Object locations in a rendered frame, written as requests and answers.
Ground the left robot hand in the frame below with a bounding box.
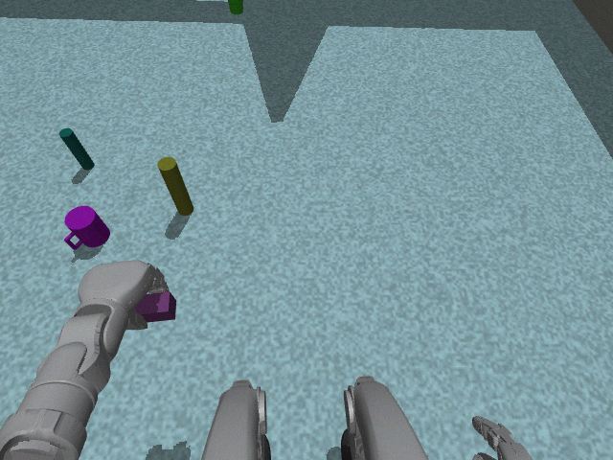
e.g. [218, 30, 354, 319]
[78, 260, 169, 330]

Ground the right robot hand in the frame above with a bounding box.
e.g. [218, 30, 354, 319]
[472, 416, 532, 460]

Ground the left robot arm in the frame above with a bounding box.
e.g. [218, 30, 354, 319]
[0, 298, 129, 460]

